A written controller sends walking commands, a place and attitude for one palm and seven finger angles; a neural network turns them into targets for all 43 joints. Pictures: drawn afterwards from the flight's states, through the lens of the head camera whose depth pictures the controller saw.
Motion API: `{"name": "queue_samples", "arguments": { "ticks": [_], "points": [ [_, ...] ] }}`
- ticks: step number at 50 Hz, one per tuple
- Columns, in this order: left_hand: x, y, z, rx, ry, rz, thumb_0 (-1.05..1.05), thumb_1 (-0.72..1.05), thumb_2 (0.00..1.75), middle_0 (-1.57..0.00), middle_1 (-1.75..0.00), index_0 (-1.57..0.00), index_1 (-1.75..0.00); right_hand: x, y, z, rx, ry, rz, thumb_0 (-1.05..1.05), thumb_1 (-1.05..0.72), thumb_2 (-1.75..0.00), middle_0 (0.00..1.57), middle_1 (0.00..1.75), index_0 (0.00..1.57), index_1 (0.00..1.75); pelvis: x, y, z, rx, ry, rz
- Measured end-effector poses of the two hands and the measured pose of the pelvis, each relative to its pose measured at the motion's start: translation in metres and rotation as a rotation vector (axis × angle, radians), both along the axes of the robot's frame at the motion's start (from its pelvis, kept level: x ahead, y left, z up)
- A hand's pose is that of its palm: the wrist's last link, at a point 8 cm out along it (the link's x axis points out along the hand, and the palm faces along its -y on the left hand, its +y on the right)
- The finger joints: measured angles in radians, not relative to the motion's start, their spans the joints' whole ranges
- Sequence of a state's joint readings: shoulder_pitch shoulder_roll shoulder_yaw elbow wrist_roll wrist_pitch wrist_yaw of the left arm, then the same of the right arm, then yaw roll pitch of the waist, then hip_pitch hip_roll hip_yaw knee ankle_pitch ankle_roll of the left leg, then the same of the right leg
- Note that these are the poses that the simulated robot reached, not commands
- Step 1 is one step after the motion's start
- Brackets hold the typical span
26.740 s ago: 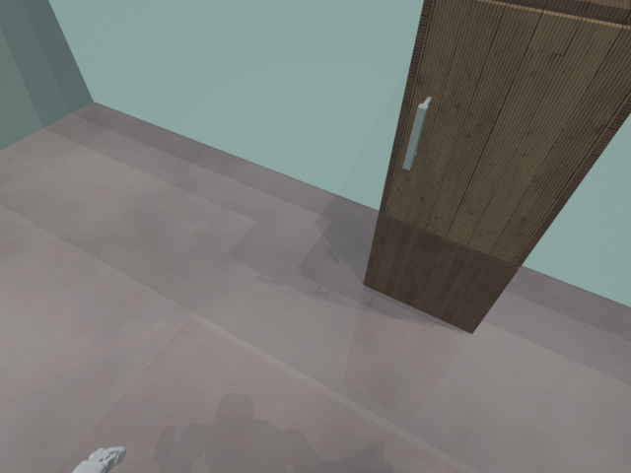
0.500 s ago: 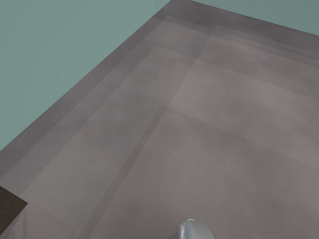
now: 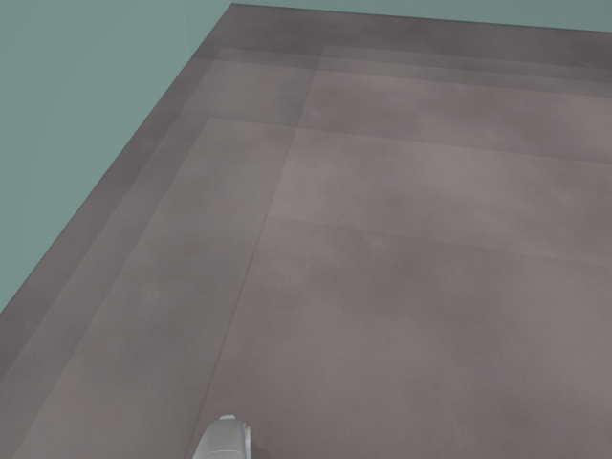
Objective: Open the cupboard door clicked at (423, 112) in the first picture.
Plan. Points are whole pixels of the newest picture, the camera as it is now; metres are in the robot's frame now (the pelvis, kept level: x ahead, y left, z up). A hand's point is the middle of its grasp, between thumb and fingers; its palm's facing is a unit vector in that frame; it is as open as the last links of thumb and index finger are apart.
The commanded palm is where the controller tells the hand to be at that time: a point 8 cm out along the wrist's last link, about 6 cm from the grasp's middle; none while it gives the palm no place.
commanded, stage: walk to a spot facing it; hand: left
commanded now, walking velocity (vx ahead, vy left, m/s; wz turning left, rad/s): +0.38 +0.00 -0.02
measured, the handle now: out of the picture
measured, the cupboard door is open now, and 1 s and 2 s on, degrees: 46 46 46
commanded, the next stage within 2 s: turn to face it in 0.44 s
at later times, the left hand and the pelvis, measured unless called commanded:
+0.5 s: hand (203, 378) +0.26 +0.19 -0.18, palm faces +0.03 -0.99 -0.14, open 7.4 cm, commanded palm none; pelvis +0.27 +0.02 +0.00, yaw -3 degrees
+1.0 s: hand (247, 245) +0.53 +0.15 -0.17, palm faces +0.14 -0.98 -0.17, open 7.2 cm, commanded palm none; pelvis +0.43 -0.04 -0.01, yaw +8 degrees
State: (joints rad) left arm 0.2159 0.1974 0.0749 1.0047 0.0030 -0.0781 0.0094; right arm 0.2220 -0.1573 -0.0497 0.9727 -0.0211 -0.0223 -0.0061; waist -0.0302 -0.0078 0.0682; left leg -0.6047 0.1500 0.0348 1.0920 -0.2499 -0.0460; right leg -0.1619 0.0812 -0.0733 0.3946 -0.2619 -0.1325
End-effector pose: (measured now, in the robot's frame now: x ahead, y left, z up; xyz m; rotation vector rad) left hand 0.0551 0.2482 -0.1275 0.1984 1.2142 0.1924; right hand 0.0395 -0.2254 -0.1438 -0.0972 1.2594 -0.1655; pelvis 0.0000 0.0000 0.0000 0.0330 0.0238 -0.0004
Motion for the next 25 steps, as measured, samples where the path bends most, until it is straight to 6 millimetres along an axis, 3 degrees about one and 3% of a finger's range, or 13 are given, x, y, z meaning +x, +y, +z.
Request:
{"name": "queue_samples", "arguments": {
  "ticks": [7, 12, 15, 17, 19, 25],
  "points": [
    [-0.010, -0.010, -0.005, -0.023, 0.162, 0.076, -0.01, 0.93, 0.90, -0.20, -0.30, -0.20, -0.29, 0.139, 0.007, 0.005, 0.022, -0.150, 0.060, 0.01, -0.91, -0.90, 0.20, 0.30, 0.19, 0.30, 0.073, 0.004, -0.002, -0.010, -0.007, -0.021],
    [-0.011, -0.024, -0.017, -0.076, 0.307, 0.130, 0.00, 0.92, 0.90, -0.20, -0.30, -0.20, -0.29, 0.223, 0.021, 0.003, 0.019, -0.186, 0.112, 0.01, -0.91, -0.90, 0.20, 0.30, 0.20, 0.30, 0.130, 0.011, -0.012, -0.007, -0.010, -0.027],
    [0.000, -0.027, -0.025, -0.111, 0.392, 0.141, 0.00, 0.92, 0.90, -0.20, -0.30, -0.20, -0.29, 0.263, 0.029, -0.001, 0.001, -0.206, 0.118, 0.01, -0.91, -0.90, 0.20, 0.30, 0.20, 0.30, 0.169, 0.019, -0.021, -0.011, -0.017, -0.026],
    [0.020, -0.026, -0.031, -0.133, 0.426, 0.134, 0.00, 0.91, 0.90, -0.20, -0.30, -0.20, -0.29, 0.276, 0.029, -0.004, -0.021, -0.213, 0.100, 0.01, -0.91, -0.90, 0.20, 0.30, 0.20, 0.30, 0.193, 0.024, -0.026, -0.026, -0.019, -0.035],
    [0.053, -0.021, -0.034, -0.139, 0.409, 0.111, 0.00, 0.91, 0.90, -0.20, -0.30, -0.20, -0.29, 0.273, 0.027, -0.003, -0.033, -0.178, 0.068, 0.00, -0.91, -0.90, 0.20, 0.30, 0.20, 0.30, 0.213, 0.026, -0.023, -0.019, -0.025, -0.048],
    [0.202, -0.009, -0.026, -0.125, 0.187, 0.031, 0.01, 0.91, 0.90, -0.20, -0.30, -0.20, -0.29, 0.231, 0.020, 0.005, -0.058, 0.067, -0.014, 0.00, -0.92, -0.90, 0.20, 0.30, 0.20, 0.30, 0.268, 0.025, -0.004, -0.026, -0.023, -0.056]
  ]
}}
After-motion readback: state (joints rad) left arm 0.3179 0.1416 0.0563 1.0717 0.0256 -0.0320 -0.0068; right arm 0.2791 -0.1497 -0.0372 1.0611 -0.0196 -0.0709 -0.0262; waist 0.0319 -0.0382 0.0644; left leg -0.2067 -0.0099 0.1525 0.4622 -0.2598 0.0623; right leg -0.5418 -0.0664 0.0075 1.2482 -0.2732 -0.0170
